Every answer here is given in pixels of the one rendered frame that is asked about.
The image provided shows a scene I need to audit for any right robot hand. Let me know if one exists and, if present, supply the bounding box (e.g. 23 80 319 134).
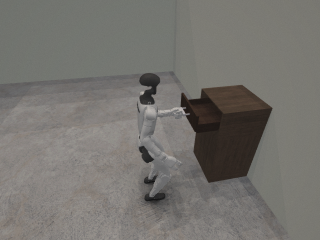
164 156 183 171

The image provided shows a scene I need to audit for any robot right foot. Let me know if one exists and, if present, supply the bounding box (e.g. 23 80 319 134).
144 192 166 201

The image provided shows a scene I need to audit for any cabinet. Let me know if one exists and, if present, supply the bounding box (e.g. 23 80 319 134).
193 85 273 183

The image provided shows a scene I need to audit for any robot right forearm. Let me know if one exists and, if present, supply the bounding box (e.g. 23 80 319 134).
142 137 168 162

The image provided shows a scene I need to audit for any robot head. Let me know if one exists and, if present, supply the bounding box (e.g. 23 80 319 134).
139 73 160 105

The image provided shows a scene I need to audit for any left robot hand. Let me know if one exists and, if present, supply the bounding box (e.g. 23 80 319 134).
170 107 183 119

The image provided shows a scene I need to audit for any robot right upper arm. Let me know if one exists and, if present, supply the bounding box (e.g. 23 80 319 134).
139 106 157 144

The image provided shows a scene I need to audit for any robot left forearm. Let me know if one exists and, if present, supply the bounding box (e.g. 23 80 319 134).
157 109 171 118

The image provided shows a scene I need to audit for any handle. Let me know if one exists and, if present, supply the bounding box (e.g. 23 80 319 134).
180 107 190 117

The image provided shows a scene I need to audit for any drawer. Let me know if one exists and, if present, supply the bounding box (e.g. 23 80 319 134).
180 93 222 133

